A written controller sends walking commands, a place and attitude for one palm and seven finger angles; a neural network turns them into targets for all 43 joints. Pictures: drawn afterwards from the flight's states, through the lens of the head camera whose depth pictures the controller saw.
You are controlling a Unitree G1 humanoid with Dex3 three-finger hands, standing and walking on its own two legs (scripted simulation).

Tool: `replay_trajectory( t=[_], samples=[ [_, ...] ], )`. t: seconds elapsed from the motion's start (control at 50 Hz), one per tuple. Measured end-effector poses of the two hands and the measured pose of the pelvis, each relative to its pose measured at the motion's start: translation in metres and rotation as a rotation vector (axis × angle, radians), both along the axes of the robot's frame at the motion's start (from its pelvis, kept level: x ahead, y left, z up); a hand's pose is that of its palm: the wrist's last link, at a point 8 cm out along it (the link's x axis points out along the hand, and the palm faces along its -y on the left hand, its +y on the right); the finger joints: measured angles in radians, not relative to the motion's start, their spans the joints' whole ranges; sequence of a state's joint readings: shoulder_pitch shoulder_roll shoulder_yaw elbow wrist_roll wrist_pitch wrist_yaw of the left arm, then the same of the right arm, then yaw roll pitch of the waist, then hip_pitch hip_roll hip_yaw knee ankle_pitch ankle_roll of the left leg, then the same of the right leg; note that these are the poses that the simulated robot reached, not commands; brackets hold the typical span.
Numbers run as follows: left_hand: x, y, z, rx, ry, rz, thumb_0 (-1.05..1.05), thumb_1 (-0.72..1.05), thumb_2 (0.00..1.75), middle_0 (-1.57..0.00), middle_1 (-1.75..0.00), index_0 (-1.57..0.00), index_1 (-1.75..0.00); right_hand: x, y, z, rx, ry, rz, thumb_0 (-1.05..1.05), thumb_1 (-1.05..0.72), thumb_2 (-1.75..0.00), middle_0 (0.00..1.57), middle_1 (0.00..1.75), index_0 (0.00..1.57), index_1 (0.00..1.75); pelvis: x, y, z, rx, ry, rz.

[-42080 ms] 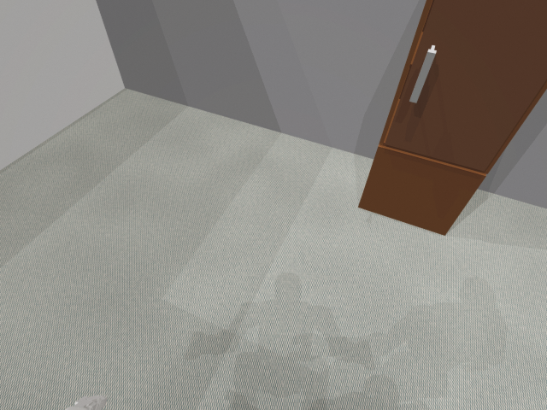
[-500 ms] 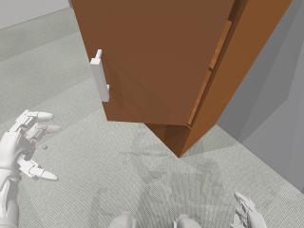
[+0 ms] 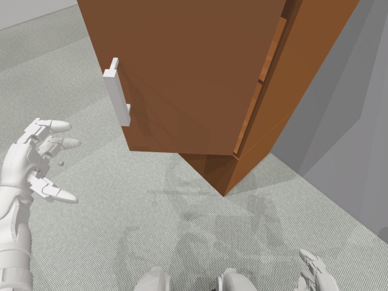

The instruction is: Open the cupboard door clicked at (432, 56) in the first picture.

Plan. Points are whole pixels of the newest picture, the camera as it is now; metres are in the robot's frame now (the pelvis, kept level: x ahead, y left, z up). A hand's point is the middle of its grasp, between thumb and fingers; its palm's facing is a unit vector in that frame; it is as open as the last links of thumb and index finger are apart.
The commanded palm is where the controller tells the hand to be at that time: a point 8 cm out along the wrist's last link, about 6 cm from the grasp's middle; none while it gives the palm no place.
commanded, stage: move the hooked fingers beside the handle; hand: left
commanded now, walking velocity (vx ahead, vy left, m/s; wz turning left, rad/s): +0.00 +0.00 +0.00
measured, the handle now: (120, 94) +0.55 +0.21 +0.04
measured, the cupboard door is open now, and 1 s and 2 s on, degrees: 45 45 45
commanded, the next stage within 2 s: none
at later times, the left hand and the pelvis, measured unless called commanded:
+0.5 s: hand (75, 136) +0.40 +0.27 +0.06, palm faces +0.01 -1.00 -0.01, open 14.0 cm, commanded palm +0.38 +0.31 +0.05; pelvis +0.00 +0.01 +0.00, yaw -1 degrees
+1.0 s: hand (85, 112) +0.47 +0.27 +0.05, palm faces +0.01 -1.00 -0.01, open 14.0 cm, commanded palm +0.46 +0.31 +0.05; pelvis +0.00 +0.02 -0.02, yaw -2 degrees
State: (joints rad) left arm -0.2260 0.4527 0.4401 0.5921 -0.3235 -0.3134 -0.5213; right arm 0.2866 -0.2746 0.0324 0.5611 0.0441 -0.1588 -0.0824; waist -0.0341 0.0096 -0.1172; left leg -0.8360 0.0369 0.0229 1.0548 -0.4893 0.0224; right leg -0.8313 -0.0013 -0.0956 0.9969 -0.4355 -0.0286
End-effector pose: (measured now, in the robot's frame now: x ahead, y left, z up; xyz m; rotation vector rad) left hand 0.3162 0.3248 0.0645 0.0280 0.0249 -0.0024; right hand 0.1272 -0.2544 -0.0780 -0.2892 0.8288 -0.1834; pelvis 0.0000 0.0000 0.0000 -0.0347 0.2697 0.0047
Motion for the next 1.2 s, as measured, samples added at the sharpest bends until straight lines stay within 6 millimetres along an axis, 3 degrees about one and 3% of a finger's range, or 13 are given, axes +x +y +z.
replay_trajectory(
  t=[0.8, 1.2],
  samples=[
    [0.109, -0.005, -0.012, -0.020, 0.003, 0.017, -0.01, -0.50, 0.31, -0.30, -1.20, -0.30, -1.20, -0.082, 0.002, -0.025, -0.025, 0.334, -0.126, 0.01, -0.90, -0.89, 0.20, 0.30, 0.21, 0.30, -0.001, 0.015, -0.011, -0.015, 0.085, -0.020],
    [0.162, -0.005, -0.015, -0.030, 0.015, 0.018, -0.01, -0.50, 0.31, -0.30, -1.20, -0.30, -1.20, -0.122, 0.003, -0.026, -0.049, 0.484, -0.190, 0.01, -0.90, -0.89, 0.20, 0.30, 0.21, 0.30, 0.000, 0.018, -0.019, -0.031, 0.143, -0.030]
  ],
)
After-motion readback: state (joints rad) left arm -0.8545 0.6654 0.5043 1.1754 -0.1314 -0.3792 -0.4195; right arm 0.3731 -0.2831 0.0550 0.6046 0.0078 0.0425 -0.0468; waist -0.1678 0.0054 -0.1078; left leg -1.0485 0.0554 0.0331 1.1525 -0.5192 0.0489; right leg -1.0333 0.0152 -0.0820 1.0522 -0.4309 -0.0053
